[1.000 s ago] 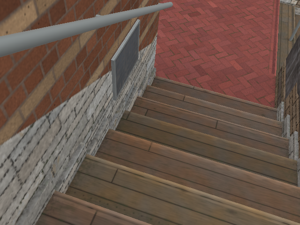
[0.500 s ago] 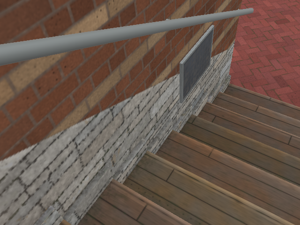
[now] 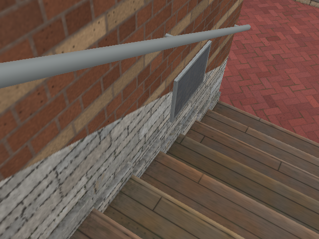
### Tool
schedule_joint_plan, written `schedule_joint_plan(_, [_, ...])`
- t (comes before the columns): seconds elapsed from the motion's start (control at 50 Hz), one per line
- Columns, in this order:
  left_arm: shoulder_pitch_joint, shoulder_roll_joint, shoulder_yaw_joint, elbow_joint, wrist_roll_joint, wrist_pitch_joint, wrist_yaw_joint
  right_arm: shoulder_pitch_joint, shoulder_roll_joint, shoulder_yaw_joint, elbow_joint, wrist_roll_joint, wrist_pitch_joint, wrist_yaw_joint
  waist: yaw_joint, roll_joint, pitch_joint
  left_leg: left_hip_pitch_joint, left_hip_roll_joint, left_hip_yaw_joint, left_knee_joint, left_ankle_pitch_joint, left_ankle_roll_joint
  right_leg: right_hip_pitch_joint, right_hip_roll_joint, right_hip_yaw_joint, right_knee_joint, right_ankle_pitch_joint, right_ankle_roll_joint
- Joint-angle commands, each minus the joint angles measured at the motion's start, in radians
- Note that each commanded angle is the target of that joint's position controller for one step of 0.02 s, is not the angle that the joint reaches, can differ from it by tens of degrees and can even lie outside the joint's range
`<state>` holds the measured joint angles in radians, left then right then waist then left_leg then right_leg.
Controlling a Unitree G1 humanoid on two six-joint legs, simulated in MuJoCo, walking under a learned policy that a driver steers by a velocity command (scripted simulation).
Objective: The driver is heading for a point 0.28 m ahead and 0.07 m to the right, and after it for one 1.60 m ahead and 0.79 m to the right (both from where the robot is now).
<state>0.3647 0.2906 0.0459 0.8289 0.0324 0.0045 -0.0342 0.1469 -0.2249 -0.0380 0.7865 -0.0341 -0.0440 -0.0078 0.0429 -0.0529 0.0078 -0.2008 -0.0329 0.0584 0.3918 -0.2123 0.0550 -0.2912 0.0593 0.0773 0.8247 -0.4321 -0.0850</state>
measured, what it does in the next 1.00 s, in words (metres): goes down, turning right: right foot 0.15 m lower, then left foot 0.15 m lower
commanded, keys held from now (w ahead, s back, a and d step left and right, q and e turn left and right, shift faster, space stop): w+e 1.00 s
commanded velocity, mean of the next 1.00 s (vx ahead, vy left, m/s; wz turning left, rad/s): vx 0.48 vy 0.00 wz -0.53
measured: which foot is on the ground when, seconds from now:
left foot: down 0.00-0.44, up 0.46-0.96, down 0.98-1.00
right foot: up 0.00-0.42, down 0.44-1.00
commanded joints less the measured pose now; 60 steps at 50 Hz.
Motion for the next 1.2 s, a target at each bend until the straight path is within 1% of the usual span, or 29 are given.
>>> schedule_joint_plan(0.02, [-0.059,0.091,0.019,-0.093,0.017,-0.002,-0.012,0.129,-0.124,-0.042,0.032,0.017,-0.027,-0.009,-0.064,0.143,0.046,0.265,0.317,-0.302,-0.255,-0.022,0.119,-0.387,-0.098,0.051,0.152,0.093,0.028])
schedule_joint_plan(0.12, [-0.108,0.122,0.050,-0.096,0.017,0.018,-0.020,0.158,-0.120,-0.041,0.099,0.033,-0.084,-0.005,-0.037,0.164,0.049,0.198,0.230,-0.057,-0.180,0.310,0.054,-0.374,-0.073,0.084,0.138,0.452,0.063])
schedule_joint_plan(0.24, [-0.240,0.040,0.035,-0.127,0.037,0.034,-0.058,0.237,-0.104,-0.020,0.151,0.027,-0.082,-0.043,-0.070,0.127,0.083,-0.021,0.216,0.044,0.083,0.095,0.018,-0.243,-0.035,0.022,-0.112,0.875,0.040])
schedule_joint_plan(0.34, [-0.449,-0.023,-0.004,-0.161,0.011,-0.001,-0.042,0.367,-0.071,-0.005,0.190,0.011,-0.046,-0.075,-0.178,0.099,0.163,0.028,0.244,0.041,0.344,0.033,0.029,-0.256,-0.060,-0.075,-0.347,0.934,0.035])
schedule_joint_plan(0.38, [-0.435,-0.036,-0.017,-0.134,0.027,-0.003,-0.031,0.425,-0.097,-0.009,0.208,0.012,-0.027,-0.082,-0.179,0.056,0.153,0.061,0.279,0.018,0.464,0.157,0.058,-0.196,-0.077,-0.099,-0.399,0.812,0.015])
schedule_joint_plan(0.42, [-0.130,0.021,0.009,-0.027,0.024,-0.001,-0.007,0.363,-0.155,-0.017,0.179,-0.003,-0.019,-0.063,-0.021,0.093,-0.003,-0.037,0.267,0.054,0.837,0.458,0.067,0.152,0.000,-0.175,-0.308,0.639,-0.037])
schedule_joint_plan(0.44, [0.073,0.058,0.036,0.039,0.022,-0.001,0.001,0.312,-0.169,-0.030,0.165,0.006,-0.014,-0.048,0.110,0.013,-0.087,-0.188,0.208,0.101,1.159,0.359,0.048,0.431,-0.016,-0.124,-0.413,0.665,-0.069])
schedule_joint_plan(0.46, [0.110,0.208,0.077,0.067,0.035,-0.020,-0.005,0.374,-0.096,-0.027,0.140,0.036,-0.011,-0.042,0.064,-0.319,-0.122,-0.613,0.062,0.147,1.690,-0.568,-0.004,0.754,-0.222,0.064,-0.152,1.402,-0.199])
schedule_joint_plan(0.48, [0.183,0.230,0.081,0.037,-0.035,-0.023,0.008,0.368,-0.155,-0.025,0.080,0.057,-0.016,-0.045,0.112,-0.207,-0.381,-0.815,0.104,0.005,1.794,-0.581,-0.029,1.025,-0.398,0.314,-0.018,1.596,-0.325])
schedule_joint_plan(0.5, [0.185,0.211,0.078,0.023,-0.037,-0.021,0.021,0.288,-0.172,-0.026,0.048,0.041,-0.012,-0.049,0.125,-0.002,-0.354,-0.888,0.124,-0.016,1.708,-0.508,-0.048,0.936,-0.421,0.373,-0.159,1.416,-0.350])
schedule_joint_plan(0.52, [0.148,0.239,0.091,0.032,-0.022,-0.009,0.043,0.228,-0.121,-0.012,0.003,0.011,-0.015,-0.053,0.074,-0.025,-0.291,-0.960,0.097,-0.075,1.651,-0.407,-0.061,0.779,-0.485,0.541,-0.324,0.868,-0.406])
schedule_joint_plan(0.54, [0.073,0.157,0.063,0.023,-0.008,-0.011,0.048,0.217,-0.127,-0.019,0.049,-0.031,-0.007,-0.048,0.011,0.123,-0.137,-0.930,0.152,-0.104,1.453,-0.340,-0.056,0.551,-0.453,0.532,-0.371,0.584,-0.357])
schedule_joint_plan(0.58, [-0.039,0.067,0.022,0.005,0.013,-0.038,0.034,0.223,-0.102,-0.031,0.083,-0.032,0.040,-0.047,-0.089,0.151,0.034,-0.712,0.168,-0.150,1.133,-0.145,-0.049,0.092,-0.336,0.426,-0.371,0.552,-0.273])
schedule_joint_plan(0.6, [-0.083,0.082,0.017,-0.017,-0.005,-0.062,0.037,0.162,-0.080,-0.030,0.057,-0.022,0.050,-0.040,-0.113,0.111,0.072,-0.530,0.148,-0.121,0.848,-0.011,-0.082,-0.115,-0.237,0.342,-0.463,0.523,-0.234])
schedule_joint_plan(0.64, [-0.104,0.123,0.028,-0.012,-0.016,-0.064,0.043,0.152,-0.056,-0.032,0.070,-0.054,0.057,-0.019,-0.127,0.009,-0.010,-0.367,0.114,-0.078,0.689,0.069,-0.101,-0.152,-0.182,0.311,-0.429,0.664,-0.233])
schedule_joint_plan(0.68, [-0.059,0.110,0.035,0.000,-0.031,-0.052,0.026,0.204,-0.032,-0.028,0.098,-0.030,0.062,0.007,-0.120,-0.024,-0.100,-0.273,0.091,-0.054,0.685,0.245,-0.069,-0.114,-0.147,0.237,-0.369,0.692,-0.208])
schedule_joint_plan(0.72, [0.056,0.056,0.023,0.028,-0.025,-0.056,0.036,0.015,-0.102,-0.057,0.022,-0.009,0.047,0.017,-0.051,-0.002,-0.018,-0.525,0.113,-0.147,0.527,0.405,-0.050,0.065,-0.133,0.353,-0.325,0.371,-0.218])
schedule_joint_plan(0.78, [0.096,0.066,0.034,0.016,-0.001,-0.065,0.063,-0.174,-0.096,-0.041,-0.023,-0.040,0.018,0.039,0.014,0.036,0.056,-0.631,0.101,-0.183,0.336,0.520,-0.079,0.105,-0.119,0.441,-0.249,0.083,-0.226])
schedule_joint_plan(0.84, [0.056,0.053,0.021,-0.002,-0.018,-0.056,0.067,-0.171,-0.040,-0.024,-0.054,-0.020,0.000,0.053,0.027,-0.007,0.045,-0.352,0.033,-0.145,0.217,0.594,-0.075,-0.084,-0.039,0.398,-0.173,-0.017,-0.187])
schedule_joint_plan(0.94, [0.162,0.034,0.009,0.050,0.032,-0.015,0.089,-0.014,-0.105,-0.043,-0.008,0.056,-0.005,-0.025,0.044,-0.074,0.135,-0.103,0.129,-0.227,-0.105,0.527,-0.088,0.018,0.007,0.438,0.034,0.133,-0.142])
schedule_joint_plan(0.98, [0.223,0.052,0.012,0.091,0.022,-0.020,0.066,0.228,-0.169,-0.069,0.068,0.052,-0.020,-0.031,-0.069,0.077,0.065,0.183,0.122,-0.164,-0.141,0.588,-0.114,-0.061,0.081,0.295,0.390,0.033,-0.116])
schedule_joint_plan(1.0, [0.248,0.012,0.011,0.092,0.010,-0.036,0.047,0.324,-0.208,-0.075,0.094,0.007,-0.011,-0.023,-0.092,0.173,-0.002,0.388,0.135,-0.158,0.042,0.542,-0.102,-0.240,0.122,0.229,0.643,-0.192,-0.116])
schedule_joint_plan(1.02, [0.349,-0.036,0.019,0.077,-0.027,-0.050,0.046,0.389,-0.238,-0.079,0.090,-0.017,-0.010,-0.009,-0.046,0.331,-0.128,0.593,0.301,-0.276,0.330,0.750,-0.049,-0.471,0.147,0.155,1.010,-0.499,-0.093])
schedule_joint_plan(1.04, [0.292,0.011,0.019,0.032,-0.046,-0.052,0.075,0.453,-0.238,-0.082,0.075,0.013,-0.001,0.009,-0.103,0.379,-0.261,0.659,0.472,-0.501,0.280,0.396,0.049,-0.658,0.098,0.085,1.295,-0.418,-0.085])
schedule_joint_plan(1.06, [0.120,0.043,0.011,-0.030,-0.012,-0.045,0.082,0.418,-0.246,-0.088,0.075,0.051,-0.004,-0.005,-0.139,0.429,-0.223,0.579,0.551,-0.742,0.027,-0.258,0.190,-0.846,0.064,-0.002,1.247,-0.257,-0.046])
schedule_joint_plan(1.08, [-0.089,0.089,0.028,-0.054,0.034,-0.025,0.071,0.294,-0.134,-0.057,0.041,0.045,-0.012,-0.022,-0.145,0.181,0.001,0.341,0.419,-0.600,-0.091,-0.523,0.137,-0.854,-0.009,0.012,1.062,-0.045,-0.055])
schedule_joint_plan(1.12, [-0.154,0.062,0.027,-0.066,0.011,0.011,0.048,0.287,-0.118,-0.034,0.072,0.019,-0.030,-0.039,-0.095,0.184,0.138,0.048,0.399,-0.492,-0.056,-0.132,0.137,-0.722,-0.056,-0.003,0.960,-0.044,-0.030])
schedule_joint_plan(1.14, [-0.154,0.022,0.019,-0.056,-0.010,0.010,0.032,0.260,-0.074,-0.012,0.075,0.019,-0.049,-0.040,-0.024,0.081,0.180,-0.108,0.319,-0.353,-0.068,-0.092,0.088,-0.606,-0.089,0.092,0.682,0.176,-0.011])
schedule_joint_plan(1.2, [-0.087,-0.011,0.022,-0.024,-0.014,0.009,0.014,0.256,-0.082,-0.009,0.098,0.029,-0.063,-0.029,0.024,0.213,0.129,-0.229,0.261,-0.193,-0.026,0.360,0.070,-0.401,-0.021,0.049,0.409,0.379,0.023])
Velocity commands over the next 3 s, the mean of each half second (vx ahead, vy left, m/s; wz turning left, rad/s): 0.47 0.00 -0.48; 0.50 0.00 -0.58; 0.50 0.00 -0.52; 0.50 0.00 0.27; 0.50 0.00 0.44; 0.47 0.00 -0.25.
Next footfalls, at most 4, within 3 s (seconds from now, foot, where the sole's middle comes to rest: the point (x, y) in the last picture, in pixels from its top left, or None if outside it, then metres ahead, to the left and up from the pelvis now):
0.44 right None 0.31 -0.13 -0.93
0.98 left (168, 224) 0.69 -0.04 -1.08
1.62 right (229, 214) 0.83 -0.41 -1.23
2.12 left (224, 171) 1.22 -0.45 -1.38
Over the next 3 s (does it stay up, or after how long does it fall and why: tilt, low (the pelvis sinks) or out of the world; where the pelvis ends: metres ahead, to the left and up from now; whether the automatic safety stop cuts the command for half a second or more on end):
stays up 1.41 -0.75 -0.77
